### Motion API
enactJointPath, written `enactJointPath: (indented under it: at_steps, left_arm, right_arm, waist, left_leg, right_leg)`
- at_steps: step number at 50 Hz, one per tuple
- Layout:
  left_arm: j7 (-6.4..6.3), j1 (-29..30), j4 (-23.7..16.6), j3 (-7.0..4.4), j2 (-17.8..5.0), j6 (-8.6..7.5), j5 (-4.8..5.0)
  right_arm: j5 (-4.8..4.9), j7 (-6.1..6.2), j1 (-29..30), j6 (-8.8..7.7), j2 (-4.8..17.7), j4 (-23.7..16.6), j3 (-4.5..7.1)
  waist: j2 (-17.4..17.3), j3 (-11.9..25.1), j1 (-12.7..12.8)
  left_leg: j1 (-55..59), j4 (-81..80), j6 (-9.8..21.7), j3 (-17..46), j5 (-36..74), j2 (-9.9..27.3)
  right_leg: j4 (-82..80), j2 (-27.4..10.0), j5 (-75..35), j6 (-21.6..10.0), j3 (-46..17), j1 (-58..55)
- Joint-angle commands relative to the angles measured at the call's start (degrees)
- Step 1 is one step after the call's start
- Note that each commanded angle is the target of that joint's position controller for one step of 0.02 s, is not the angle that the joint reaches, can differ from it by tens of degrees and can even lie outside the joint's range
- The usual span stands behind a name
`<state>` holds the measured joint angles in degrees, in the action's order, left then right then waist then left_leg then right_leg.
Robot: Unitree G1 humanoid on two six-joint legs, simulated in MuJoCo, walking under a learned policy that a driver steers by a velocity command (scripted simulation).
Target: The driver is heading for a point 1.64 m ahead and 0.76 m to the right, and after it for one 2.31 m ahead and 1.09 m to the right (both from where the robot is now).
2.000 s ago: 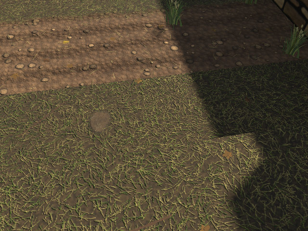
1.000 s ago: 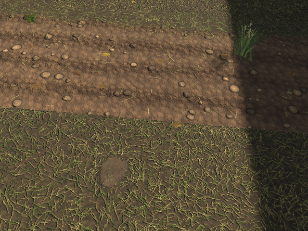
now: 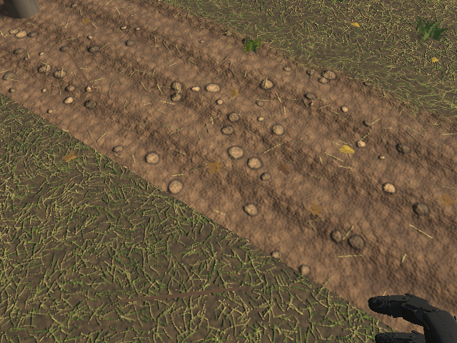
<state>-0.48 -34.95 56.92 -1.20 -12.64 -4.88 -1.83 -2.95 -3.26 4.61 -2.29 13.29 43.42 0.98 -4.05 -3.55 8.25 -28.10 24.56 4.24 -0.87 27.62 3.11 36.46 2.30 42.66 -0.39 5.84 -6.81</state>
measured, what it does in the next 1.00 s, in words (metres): goes down, turning right: left foot 0.16 m lower, then right foot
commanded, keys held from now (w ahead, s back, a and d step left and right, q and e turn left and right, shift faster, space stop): w+e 1.00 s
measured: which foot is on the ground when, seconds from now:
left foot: up 0.00-0.02, down 0.04-0.48, up 0.50-1.00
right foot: down 0.00-0.04, up 0.06-0.46, down 0.48-1.00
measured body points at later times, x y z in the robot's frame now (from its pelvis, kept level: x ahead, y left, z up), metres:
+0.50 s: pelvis +0.27 -0.03 -0.11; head +0.30 -0.05 +0.34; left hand +0.54 +0.15 -0.20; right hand +0.18 -0.27 -0.26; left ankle +0.14 +0.09 -0.81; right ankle +0.36 -0.11 -0.82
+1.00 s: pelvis +0.52 -0.10 -0.09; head +0.54 -0.13 +0.36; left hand +0.61 +0.17 -0.21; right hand +0.60 -0.41 -0.18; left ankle +0.71 -0.06 -0.80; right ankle +0.36 -0.11 -0.82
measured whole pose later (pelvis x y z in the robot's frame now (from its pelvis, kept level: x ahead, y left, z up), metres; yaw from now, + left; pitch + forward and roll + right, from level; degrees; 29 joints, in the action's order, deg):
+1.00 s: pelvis +0.52 -0.10 -0.09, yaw -32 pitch +2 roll +0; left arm -0.3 -27.4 51.6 -4.2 -15.5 -2.1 -1.0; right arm -1.7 -1.5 -0.2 -2.0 14.8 42.7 1.4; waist -1.5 -1.6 6.0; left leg -32.6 35.0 -1.6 1.9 -5.7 1.1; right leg 18.6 7.9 20.5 -6.4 -13.2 -1.3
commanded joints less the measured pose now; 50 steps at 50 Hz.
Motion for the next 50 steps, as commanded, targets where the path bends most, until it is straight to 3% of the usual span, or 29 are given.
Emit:
enactJointPath:
  at_steps: [1,2,3,4,5,6,7,8,9,11,14,16,19,20,22,23,24,25,26,27,28,29,31,33,37,42,46,48,50]
  left_arm:
    - [-1.68,1.16,-0.27,-1.85,-8.43,2.34,-0.55]
    - [-1.60,1.33,-0.09,-2.12,-8.35,3.19,1.00]
    - [-1.54,-2.62,-0.11,-2.48,-4.88,3.24,2.59]
    - [-2.42,-8.75,-0.43,-1.54,-3.17,2.53,4.84]
    - [-2.81,-3.76,-0.26,-1.76,-5.38,2.32,4.18]
    - [-2.30,1.70,-0.76,-2.25,-6.33,2.01,3.13]
    - [-1.85,7.34,-3.47,-2.14,-5.44,2.61,0.18]
    - [-0.41,11.17,-4.38,-2.48,-6.82,3.30,-1.24]
    - [0.73,14.68,-5.91,-2.52,-5.25,4.31,-1.57]
    - [1.86,16.84,-6.50,-1.96,-2.48,4.89,-1.29]
    - [2.93,21.83,-9.08,-1.03,-0.64,3.79,0.23]
    - [3.38,26.14,-9.86,-0.75,-0.78,3.76,0.68]
    - [4.05,33.34,-12.48,-0.89,-2.06,3.94,0.18]
    - [4.15,34.64,-13.11,-1.00,-2.24,4.04,-0.01]
    - [4.00,32.77,-13.18,-1.69,-3.59,3.99,-0.53]
    - [3.79,28.42,-12.14,-2.26,-4.31,3.78,-0.53]
    - [3.27,20.17,-9.73,-3.15,-5.52,3.33,-0.67]
    - [2.36,12.79,-8.40,-5.09,-11.55,3.07,-1.27]
    - [2.16,14.25,-9.87,-6.23,-17.99,3.69,-0.42]
    - [1.80,12.75,-9.36,-5.91,-16.08,4.72,1.00]
    - [1.33,16.30,-9.02,-5.32,-14.19,4.95,1.01]
    - [1.22,18.99,-9.07,-4.63,-11.46,4.74,1.21]
    - [1.07,23.11,-9.95,-3.98,-9.03,3.71,1.68]
    - [1.33,21.37,-9.64,-4.15,-9.52,2.55,1.83]
    - [0.87,15.33,-8.56,-4.86,-11.34,2.13,2.10]
    - [0.35,9.30,-7.72,-4.91,-11.18,2.25,1.92]
    - [0.20,5.89,-7.41,-4.77,-11.04,2.19,0.99]
    - [-0.07,5.97,-7.72,-4.88,-11.73,2.20,0.70]
    - [-0.31,9.37,-8.83,-5.11,-12.79,2.12,0.64]
  right_arm:
    - [-1.08,2.56,-16.17,-1.23,6.34,5.82,2.03]
    - [-2.06,2.93,-25.16,-1.68,8.72,8.94,3.01]
    - [-1.79,2.41,-30.12,-2.23,11.73,10.47,3.66]
    - [0.70,1.72,-34.25,-2.53,11.35,9.97,3.57]
    - [1.67,1.19,-34.88,-2.00,9.49,9.37,3.75]
    - [1.36,1.51,-30.28,-2.29,6.54,7.95,2.84]
    - [1.40,2.99,-24.69,-2.89,8.68,7.97,3.70]
    - [2.21,3.83,-22.08,-3.45,6.58,6.99,2.74]
    - [2.07,4.05,-20.83,-4.03,7.37,8.24,2.99]
    - [1.82,4.34,-22.45,-4.87,6.14,9.05,2.90]
    - [2.31,3.81,-21.22,-5.13,4.03,9.03,2.42]
    - [2.41,3.58,-21.87,-4.79,4.50,8.79,2.48]
    - [2.25,3.97,-26.72,-3.66,6.27,9.99,2.85]
    - [1.92,4.14,-27.52,-3.26,7.40,10.21,3.10]
    - [1.38,4.42,-28.39,-2.52,9.34,10.40,3.43]
    - [1.19,4.49,-28.74,-1.95,10.17,10.39,3.56]
    - [1.23,4.41,-28.43,-1.27,10.46,10.00,3.50]
    - [1.36,4.15,-28.80,-1.09,8.50,7.91,2.93]
    - [1.66,2.74,-28.72,-1.47,3.82,3.28,2.17]
    - [0.57,2.72,-19.36,-1.69,8.89,2.18,3.21]
    - [1.60,2.59,-18.39,-2.21,7.61,1.37,2.96]
    - [1.55,2.85,-19.82,-2.48,7.12,2.33,2.85]
    - [0.26,3.04,-23.77,-0.87,6.40,3.66,2.71]
    - [0.13,2.82,-22.68,0.51,5.99,3.00,2.76]
    - [0.33,2.74,-13.69,1.18,5.24,0.01,2.78]
    - [0.66,2.56,-4.82,0.86,5.79,-2.70,2.59]
    - [1.04,1.74,1.45,-0.04,5.62,-5.14,1.69]
    - [1.40,1.62,2.08,-0.67,6.10,-6.01,1.42]
    - [1.67,1.95,-3.40,-1.28,7.59,-4.90,1.71]
  waist:
    - [3.29,0.99,-9.65]
    - [1.83,4.58,-13.69]
    - [-7.11,10.49,-11.38]
    - [-9.93,21.47,-10.11]
    - [-5.10,23.83,-13.66]
    - [-0.55,17.85,-12.97]
    - [-6.79,15.73,-10.79]
    - [-0.51,8.46,-8.81]
    - [-1.09,2.60,-6.69]
    - [1.31,0.31,-5.50]
    - [-2.37,0.70,-4.55]
    - [-2.19,0.99,-5.78]
    - [0.22,-0.47,-8.32]
    - [0.62,-0.78,-8.61]
    - [0.74,1.45,-7.59]
    - [0.74,4.23,-5.84]
    - [2.27,8.51,-2.12]
    - [9.00,14.24,0.24]
    - [19.32,18.03,-3.84]
    - [7.26,12.93,-0.29]
    - [7.21,5.38,-3.00]
    - [4.30,1.55,-6.14]
    - [6.54,1.75,-10.12]
    - [5.99,3.55,-10.45]
    - [6.20,2.49,-7.79]
    - [7.17,1.68,-4.38]
    - [7.99,0.56,-2.45]
    - [9.02,0.38,-2.81]
    - [9.94,1.19,-6.16]
  left_leg:
    - [17.66,-12.06,-0.48,-0.45,0.65,1.21]
    - [31.70,-13.49,0.09,0.14,3.53,3.72]
    - [51.15,5.17,0.97,4.30,33.05,12.07]
    - [68.98,20.90,3.67,12.64,44.86,22.12]
    - [65.65,15.31,5.47,15.70,25.77,22.57]
    - [53.87,8.22,5.55,13.21,4.44,19.89]
    - [42.41,0.10,9.59,20.44,-21.88,22.50]
    - [26.62,-6.83,10.22,18.16,-23.86,21.27]
    - [15.94,-9.01,10.73,17.05,-21.59,20.69]
    - [11.18,-9.59,10.43,11.89,-16.96,17.96]
    - [9.99,-10.62,6.57,0.80,-13.68,12.60]
    - [12.04,-11.09,4.52,-3.87,-14.56,10.68]
    - [20.57,-10.31,3.08,-5.99,-15.81,11.98]
    - [23.40,-8.64,2.97,-6.88,-11.17,12.41]
    - [28.36,-0.03,2.50,-9.41,2.96,12.77]
    - [29.24,8.18,2.31,-10.69,6.94,12.72]
    - [25.09,20.82,0.95,-12.63,3.60,11.90]
    - [13.31,39.41,-1.24,-13.94,-15.82,9.17]
    - [-10.62,57.14,-4.27,-7.51,-60.92,-3.84]
    - [-18.66,57.28,-3.77,1.88,-56.41,-1.82]
    - [-19.88,53.72,-3.41,1.94,-50.94,0.71]
    - [-15.30,47.47,-3.52,1.95,-47.86,2.53]
    - [-5.58,41.11,-4.77,2.16,-45.61,3.87]
    - [-4.24,39.10,-5.80,1.44,-43.73,3.01]
    - [-9.89,31.20,-7.68,1.48,-37.14,2.67]
    - [-14.76,22.29,-8.26,2.84,-30.95,1.37]
    - [-13.32,14.84,-7.06,2.19,-31.59,-1.21]
    - [-9.39,10.82,-5.94,2.31,-32.80,-2.44]
    - [1.69,6.02,-4.32,2.23,-35.77,-4.08]
  right_leg:
    - [23.40,-5.82,-42.59,-8.56,-7.65,6.77]
    - [40.73,-3.41,-37.04,-7.98,-5.99,15.79]
    - [63.41,2.71,4.25,-5.92,-4.42,36.50]
    - [66.41,-0.53,4.25,-6.17,-11.82,52.72]
    - [65.48,-3.56,-0.70,-6.40,-11.07,56.99]
    - [55.07,-4.99,-10.89,-5.59,-10.56,56.69]
    - [54.45,-6.46,-19.35,-4.51,-8.75,56.21]
    - [45.63,-8.44,-23.81,-2.75,-8.85,48.98]
    - [39.66,-9.09,-25.09,-0.65,-9.80,44.67]
    - [33.26,-9.85,-28.71,0.64,-10.27,42.85]
    - [18.11,-9.60,-39.57,-1.58,-7.65,38.43]
    - [11.13,-7.43,-43.53,-3.27,-4.11,34.80]
    - [5.34,-5.56,-40.39,-5.53,-1.16,36.37]
    - [3.92,-4.59,-37.31,-6.45,-0.25,36.32]
    - [1.70,-1.25,-29.89,-8.51,1.85,32.62]
    - [0.05,1.06,-27.30,-9.66,2.60,27.80]
    - [-4.53,2.63,-28.44,-11.46,1.61,16.96]
    - [-8.69,-8.09,-22.87,-15.15,-14.52,4.29]
    - [-17.48,-23.37,-22.75,-23.79,-48.39,-9.40]
    - [-20.87,-21.59,-20.88,-21.83,-46.83,-7.57]
    - [-20.90,-20.65,-25.63,-20.13,-38.45,-0.26]
    - [-21.77,-17.41,-33.51,-17.60,-32.61,7.77]
    - [-22.88,-11.91,-43.55,-14.87,-24.14,16.51]
    - [-22.99,-9.96,-50.09,-15.12,-21.90,17.43]
    - [-24.56,-8.78,-47.20,-13.85,-22.88,14.92]
    - [-23.47,-9.03,-47.07,-13.04,-25.91,7.79]
    - [-20.03,-9.09,-53.01,-13.28,-27.50,4.94]
    - [-18.04,-9.61,-56.08,-12.41,-29.01,4.95]
    - [-15.13,-9.28,-59.96,-10.00,-29.54,8.95]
